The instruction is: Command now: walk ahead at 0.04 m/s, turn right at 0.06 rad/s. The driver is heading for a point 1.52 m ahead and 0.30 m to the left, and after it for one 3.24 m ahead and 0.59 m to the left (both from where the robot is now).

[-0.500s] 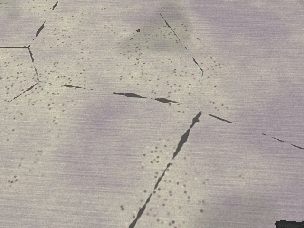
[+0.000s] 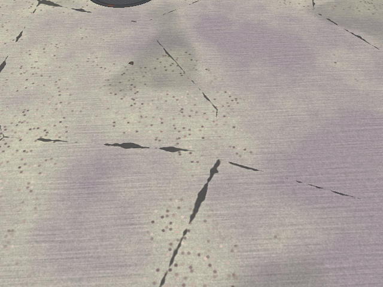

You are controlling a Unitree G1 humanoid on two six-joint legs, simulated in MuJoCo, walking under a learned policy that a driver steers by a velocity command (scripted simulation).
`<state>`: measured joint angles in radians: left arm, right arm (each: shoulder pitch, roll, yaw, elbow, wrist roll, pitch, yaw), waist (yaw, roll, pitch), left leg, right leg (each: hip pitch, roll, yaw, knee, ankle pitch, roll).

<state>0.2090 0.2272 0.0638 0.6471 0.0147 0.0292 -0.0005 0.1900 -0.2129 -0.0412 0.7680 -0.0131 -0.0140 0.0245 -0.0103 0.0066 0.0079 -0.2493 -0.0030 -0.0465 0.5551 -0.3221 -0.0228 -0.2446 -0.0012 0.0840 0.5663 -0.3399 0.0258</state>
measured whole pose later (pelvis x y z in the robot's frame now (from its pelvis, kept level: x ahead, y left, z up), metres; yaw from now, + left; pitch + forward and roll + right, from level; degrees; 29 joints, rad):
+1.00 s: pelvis +0.40 -0.03 +0.01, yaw +4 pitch +1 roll -2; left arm 0.34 0.27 0.06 0.79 0.00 -0.10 -0.01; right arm 0.14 -0.28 -0.05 0.74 0.02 -0.06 0.02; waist 0.06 0.04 0.01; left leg -0.72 0.11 -0.06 0.74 0.08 0.00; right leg -0.02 0.06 -0.08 0.21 -0.21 -0.05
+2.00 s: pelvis +0.95 +0.13 +0.02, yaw +26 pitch +2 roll -1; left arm 0.38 0.27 0.04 0.83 -0.01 -0.08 -0.02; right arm 0.13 -0.28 -0.04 0.66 0.00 -0.06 0.01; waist 0.09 0.04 0.03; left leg -0.64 0.09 -0.05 0.75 -0.10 -0.01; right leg -0.09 0.06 -0.01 0.26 -0.20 -0.05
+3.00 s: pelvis +1.40 +0.32 +0.01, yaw +1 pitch +3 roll +1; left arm 0.23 0.31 0.07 0.68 -0.01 -0.01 0.00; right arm 0.08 -0.32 -0.05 0.69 -0.01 -0.05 -0.03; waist 0.03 0.03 0.08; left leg -0.66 0.06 -0.10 0.94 -0.27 -0.09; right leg -0.30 0.11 0.09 0.42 -0.16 -0.08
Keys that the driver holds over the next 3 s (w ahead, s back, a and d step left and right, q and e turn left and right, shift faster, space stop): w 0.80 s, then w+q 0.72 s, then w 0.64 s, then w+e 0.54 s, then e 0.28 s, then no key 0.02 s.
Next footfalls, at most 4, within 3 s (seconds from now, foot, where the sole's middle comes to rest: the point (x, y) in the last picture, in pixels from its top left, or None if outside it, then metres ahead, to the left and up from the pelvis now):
0.62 right None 0.38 -0.12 -0.77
1.18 left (162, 243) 0.66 0.14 -0.77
1.66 right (189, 171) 0.99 0.04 -0.77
2.18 left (113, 149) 1.12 0.38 -0.77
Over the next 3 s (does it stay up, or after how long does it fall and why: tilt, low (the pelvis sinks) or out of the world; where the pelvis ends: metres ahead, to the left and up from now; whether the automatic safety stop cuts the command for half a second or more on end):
stays up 1.40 0.32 0.01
